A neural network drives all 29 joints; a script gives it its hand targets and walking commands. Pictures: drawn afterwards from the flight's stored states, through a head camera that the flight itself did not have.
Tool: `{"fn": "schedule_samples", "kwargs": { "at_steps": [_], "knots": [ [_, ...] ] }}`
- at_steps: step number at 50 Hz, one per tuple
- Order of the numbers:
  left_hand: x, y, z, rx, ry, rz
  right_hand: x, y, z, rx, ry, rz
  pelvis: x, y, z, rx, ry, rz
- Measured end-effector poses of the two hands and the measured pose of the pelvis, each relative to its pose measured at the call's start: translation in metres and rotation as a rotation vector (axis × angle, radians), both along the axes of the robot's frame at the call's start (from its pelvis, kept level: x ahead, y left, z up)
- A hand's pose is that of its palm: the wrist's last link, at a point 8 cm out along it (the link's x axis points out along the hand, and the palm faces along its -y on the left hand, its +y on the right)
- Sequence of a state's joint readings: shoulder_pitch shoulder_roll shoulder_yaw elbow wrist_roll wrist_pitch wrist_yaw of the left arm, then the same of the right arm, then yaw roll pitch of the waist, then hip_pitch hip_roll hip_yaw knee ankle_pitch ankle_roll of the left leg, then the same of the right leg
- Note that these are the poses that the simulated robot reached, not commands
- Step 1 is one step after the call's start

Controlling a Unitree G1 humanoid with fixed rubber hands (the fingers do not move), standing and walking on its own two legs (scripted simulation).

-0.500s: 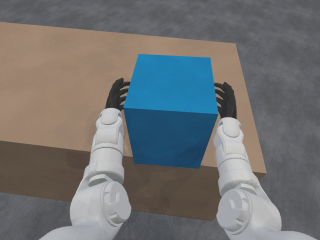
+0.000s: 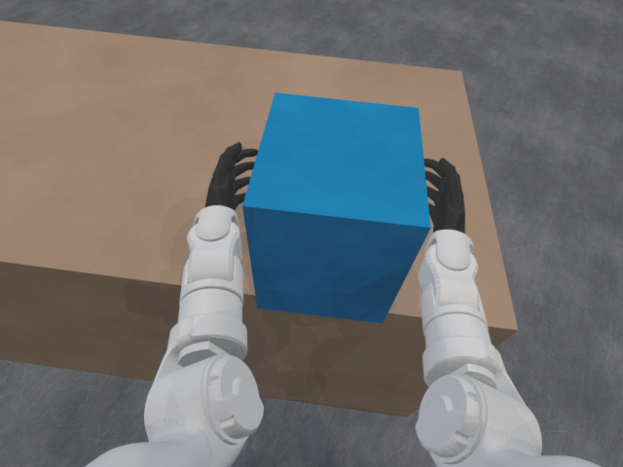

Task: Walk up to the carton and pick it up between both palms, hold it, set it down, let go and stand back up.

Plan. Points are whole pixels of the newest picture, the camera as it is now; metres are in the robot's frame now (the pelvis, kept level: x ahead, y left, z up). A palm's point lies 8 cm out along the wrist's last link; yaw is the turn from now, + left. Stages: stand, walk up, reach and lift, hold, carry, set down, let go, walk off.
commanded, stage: set down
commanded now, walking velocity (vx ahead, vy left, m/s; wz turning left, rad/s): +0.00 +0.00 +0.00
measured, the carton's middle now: (332, 215) +0.44 -0.01 +0.03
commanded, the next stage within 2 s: none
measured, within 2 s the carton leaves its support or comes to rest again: neither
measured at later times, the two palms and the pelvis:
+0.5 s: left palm (224, 205) +0.42 +0.14 +0.08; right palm (445, 221) +0.39 -0.15 +0.09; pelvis +0.00 +0.00 +0.00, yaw -1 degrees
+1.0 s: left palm (224, 206) +0.43 +0.14 +0.07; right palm (445, 220) +0.40 -0.16 +0.08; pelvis +0.00 +0.00 +0.00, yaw -2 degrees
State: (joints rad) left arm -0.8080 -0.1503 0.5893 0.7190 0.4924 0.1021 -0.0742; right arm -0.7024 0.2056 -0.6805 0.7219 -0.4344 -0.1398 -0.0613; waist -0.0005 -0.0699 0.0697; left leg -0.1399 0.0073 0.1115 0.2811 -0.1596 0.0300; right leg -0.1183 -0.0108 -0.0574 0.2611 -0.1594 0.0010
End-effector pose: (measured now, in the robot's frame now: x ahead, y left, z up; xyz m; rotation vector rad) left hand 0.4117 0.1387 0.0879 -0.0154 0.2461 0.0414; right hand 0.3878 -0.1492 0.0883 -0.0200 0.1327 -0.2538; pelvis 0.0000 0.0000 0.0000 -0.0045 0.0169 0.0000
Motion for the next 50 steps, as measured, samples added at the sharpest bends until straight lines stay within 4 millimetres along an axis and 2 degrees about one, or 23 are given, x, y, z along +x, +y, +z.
{"fn": "schedule_samples", "kwargs": {
  "at_steps": [44,50],
  "knots": [
    [0.007,0.0,-0.008,0.028,0.004,-0.007,0.005,-0.002,-0.001,-0.02,0.004,0.044,-0.001,0.004,-0.001,-0.005,0.014,-0.024],
    [0.015,0.003,-0.02,0.056,0.038,-0.001,0.014,-0.006,-0.013,0.003,0.086,0.079,-0.003,0.003,-0.003,-0.008,0.08,-0.04]
  ]
}}
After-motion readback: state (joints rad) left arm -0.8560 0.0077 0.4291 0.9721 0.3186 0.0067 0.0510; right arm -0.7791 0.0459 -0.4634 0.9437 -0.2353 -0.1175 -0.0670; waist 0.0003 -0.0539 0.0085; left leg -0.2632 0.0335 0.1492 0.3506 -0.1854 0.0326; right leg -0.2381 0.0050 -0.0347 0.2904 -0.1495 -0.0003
